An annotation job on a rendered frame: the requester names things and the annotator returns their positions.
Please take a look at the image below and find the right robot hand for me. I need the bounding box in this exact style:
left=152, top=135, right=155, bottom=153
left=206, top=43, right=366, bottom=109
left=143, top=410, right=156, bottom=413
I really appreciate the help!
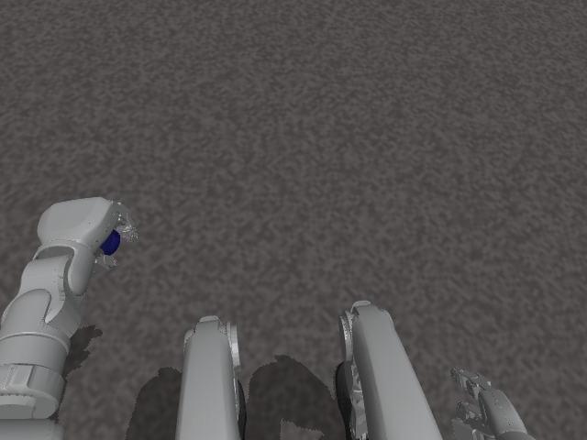
left=450, top=368, right=527, bottom=440

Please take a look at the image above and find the left robot hand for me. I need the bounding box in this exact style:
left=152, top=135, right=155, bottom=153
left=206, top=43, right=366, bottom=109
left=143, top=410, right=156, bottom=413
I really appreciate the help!
left=37, top=197, right=138, bottom=272

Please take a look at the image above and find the ball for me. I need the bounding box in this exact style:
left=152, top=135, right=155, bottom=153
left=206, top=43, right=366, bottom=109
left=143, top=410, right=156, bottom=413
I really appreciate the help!
left=100, top=229, right=120, bottom=256

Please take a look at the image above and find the left robot arm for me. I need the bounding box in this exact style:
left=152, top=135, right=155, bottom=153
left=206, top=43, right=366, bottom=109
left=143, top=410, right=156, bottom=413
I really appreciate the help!
left=0, top=240, right=95, bottom=440

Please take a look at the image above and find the right robot foot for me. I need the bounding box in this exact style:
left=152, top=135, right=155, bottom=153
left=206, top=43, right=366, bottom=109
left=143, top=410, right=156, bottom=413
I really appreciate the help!
left=336, top=362, right=369, bottom=440

